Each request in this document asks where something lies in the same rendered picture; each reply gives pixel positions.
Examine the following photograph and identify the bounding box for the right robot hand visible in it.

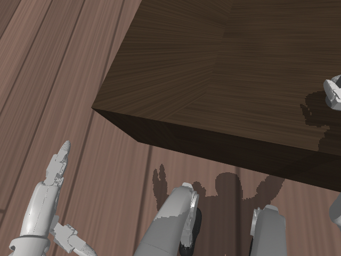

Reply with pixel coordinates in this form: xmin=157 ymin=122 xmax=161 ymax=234
xmin=323 ymin=75 xmax=341 ymax=110

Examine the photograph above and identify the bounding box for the can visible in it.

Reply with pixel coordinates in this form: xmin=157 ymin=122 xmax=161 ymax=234
xmin=325 ymin=76 xmax=341 ymax=111

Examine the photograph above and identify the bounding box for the left robot arm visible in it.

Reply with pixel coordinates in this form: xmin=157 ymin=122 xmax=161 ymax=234
xmin=9 ymin=235 xmax=51 ymax=256

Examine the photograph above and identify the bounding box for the right robot arm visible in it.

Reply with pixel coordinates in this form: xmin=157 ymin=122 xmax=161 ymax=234
xmin=329 ymin=192 xmax=341 ymax=232

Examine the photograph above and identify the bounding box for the left robot hand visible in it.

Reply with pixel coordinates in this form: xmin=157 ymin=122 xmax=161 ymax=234
xmin=20 ymin=140 xmax=98 ymax=256

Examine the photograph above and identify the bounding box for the left robot foot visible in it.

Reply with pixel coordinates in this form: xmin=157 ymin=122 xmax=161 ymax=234
xmin=179 ymin=208 xmax=202 ymax=256

